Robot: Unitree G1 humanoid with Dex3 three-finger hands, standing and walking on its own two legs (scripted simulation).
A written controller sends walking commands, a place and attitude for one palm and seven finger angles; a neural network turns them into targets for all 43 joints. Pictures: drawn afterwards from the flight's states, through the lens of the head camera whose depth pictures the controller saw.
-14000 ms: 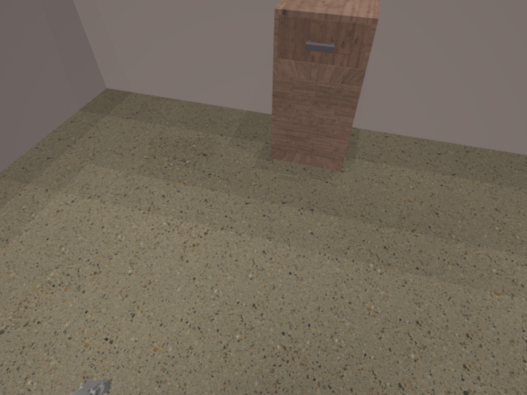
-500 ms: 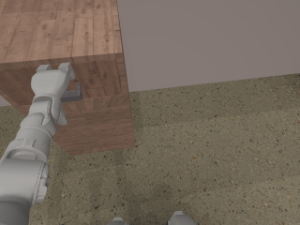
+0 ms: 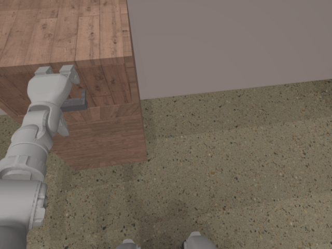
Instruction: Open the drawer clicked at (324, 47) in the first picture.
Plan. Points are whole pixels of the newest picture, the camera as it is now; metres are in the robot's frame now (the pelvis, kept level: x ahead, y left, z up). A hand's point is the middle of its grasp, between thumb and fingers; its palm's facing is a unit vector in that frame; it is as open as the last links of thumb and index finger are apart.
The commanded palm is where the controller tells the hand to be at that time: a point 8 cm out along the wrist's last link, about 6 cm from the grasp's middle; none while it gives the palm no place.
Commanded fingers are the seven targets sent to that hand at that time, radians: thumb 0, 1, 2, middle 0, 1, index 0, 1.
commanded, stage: move the hooked fingers above the handle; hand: left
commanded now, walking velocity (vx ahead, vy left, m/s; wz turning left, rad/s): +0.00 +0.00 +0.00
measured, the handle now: (65, 99) +0.54 +0.27 -0.03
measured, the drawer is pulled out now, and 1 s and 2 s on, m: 0.00 0.00 0.00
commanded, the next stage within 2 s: none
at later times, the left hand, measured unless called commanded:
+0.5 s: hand (58, 95) +0.49 +0.25 +0.04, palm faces +0.04 +0.00 -1.00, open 13.8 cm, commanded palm +0.46 +0.27 +0.08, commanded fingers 0.00 -0.50 0.30 -0.30 -1.20 -0.30 -1.20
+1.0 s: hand (59, 95) +0.49 +0.24 +0.04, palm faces +0.01 +0.01 -1.00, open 13.6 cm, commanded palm +0.47 +0.27 +0.08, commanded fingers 0.00 -0.50 0.30 -0.30 -1.20 -0.30 -1.20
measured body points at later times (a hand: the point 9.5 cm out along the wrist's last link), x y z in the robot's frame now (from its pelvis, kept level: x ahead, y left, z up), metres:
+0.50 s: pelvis +0.00 +0.01 +0.00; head +0.10 +0.00 +0.43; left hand +0.48 +0.24 +0.10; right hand +0.01 -0.27 -0.14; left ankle -0.01 +0.13 -0.70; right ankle +0.00 -0.13 -0.70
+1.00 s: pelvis -0.01 +0.01 -0.01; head +0.10 +0.00 +0.43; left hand +0.49 +0.24 +0.09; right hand +0.00 -0.27 -0.13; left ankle -0.01 +0.13 -0.70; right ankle +0.00 -0.13 -0.70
